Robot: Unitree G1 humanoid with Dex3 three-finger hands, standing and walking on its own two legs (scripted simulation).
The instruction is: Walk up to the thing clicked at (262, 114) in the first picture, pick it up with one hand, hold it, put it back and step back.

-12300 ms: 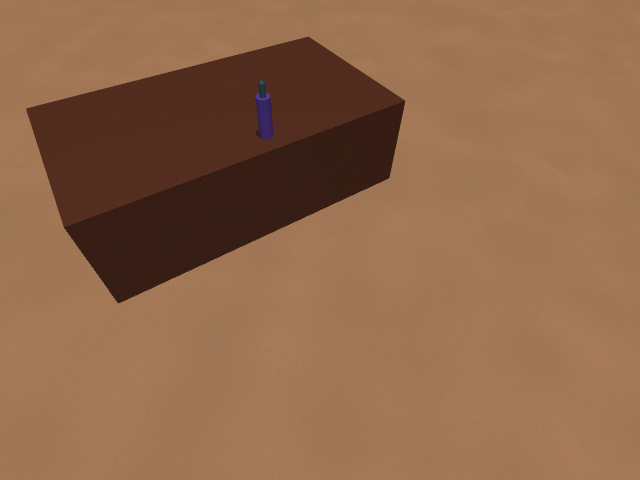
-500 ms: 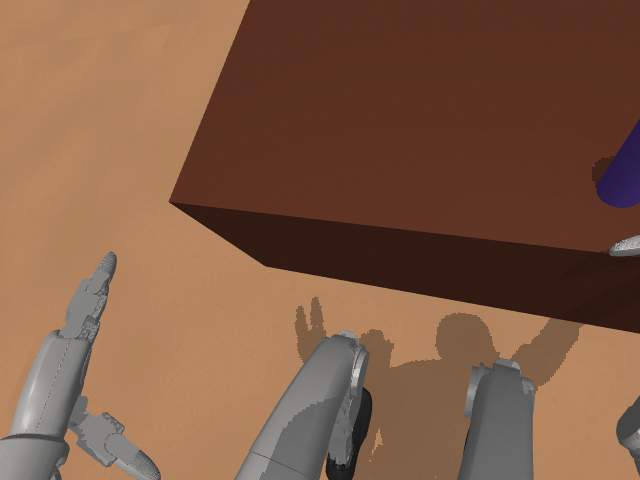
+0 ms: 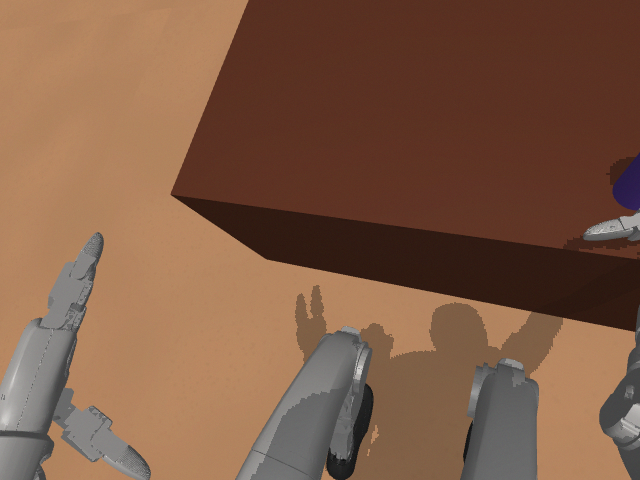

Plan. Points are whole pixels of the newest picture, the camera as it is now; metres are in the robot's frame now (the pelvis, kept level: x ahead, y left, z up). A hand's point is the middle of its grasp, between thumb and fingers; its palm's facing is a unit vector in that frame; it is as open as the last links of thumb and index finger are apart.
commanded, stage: close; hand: right
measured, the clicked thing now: out of the picture +0.51 -0.26 -0.02
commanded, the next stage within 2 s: settle in 0.60 s
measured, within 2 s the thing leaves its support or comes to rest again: leaves its support in 1.02 s
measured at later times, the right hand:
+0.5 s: hand out of the picture +0.51 -0.25 -0.06, palm faces +0.27 +0.96 +0.01, open 10.1 cm
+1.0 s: hand out of the picture +0.51 -0.25 -0.05, palm faces +0.27 +0.96 -0.01, open 6.8 cm
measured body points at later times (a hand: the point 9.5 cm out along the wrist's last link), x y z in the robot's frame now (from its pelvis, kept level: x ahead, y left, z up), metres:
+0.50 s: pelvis +0.01 +0.00 +0.00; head +0.21 -0.09 +0.39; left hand +0.19 +0.25 +0.14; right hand +0.49 -0.30 -0.05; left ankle +0.07 +0.14 -0.51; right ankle +0.06 -0.14 -0.51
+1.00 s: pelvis +0.00 +0.00 +0.01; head +0.19 -0.10 +0.40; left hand +0.18 +0.26 +0.15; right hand +0.49 -0.30 -0.04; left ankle +0.07 +0.14 -0.51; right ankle +0.06 -0.14 -0.51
